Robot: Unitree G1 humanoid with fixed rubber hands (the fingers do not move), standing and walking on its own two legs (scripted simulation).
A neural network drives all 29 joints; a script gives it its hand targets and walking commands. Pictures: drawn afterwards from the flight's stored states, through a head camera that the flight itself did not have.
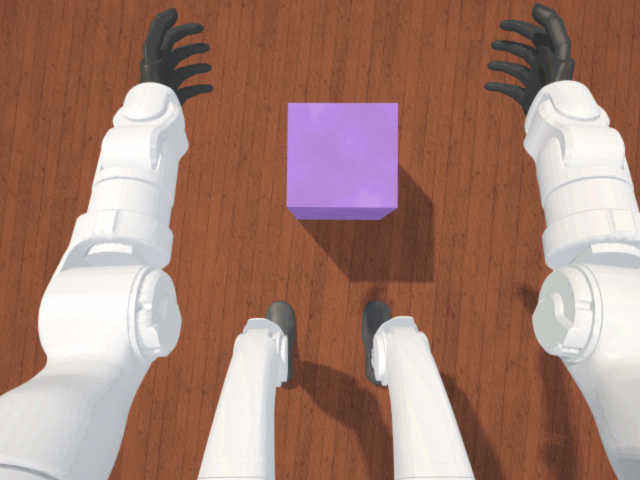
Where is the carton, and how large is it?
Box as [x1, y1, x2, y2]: [287, 103, 397, 219]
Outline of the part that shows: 288,103 287,207 296,218 379,219 397,207 397,103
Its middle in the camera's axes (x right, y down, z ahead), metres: +0.05 -0.17 +0.86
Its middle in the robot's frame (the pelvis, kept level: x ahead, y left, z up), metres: +0.54 -0.03 -0.53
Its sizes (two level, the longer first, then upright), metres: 0.210 0.200 0.250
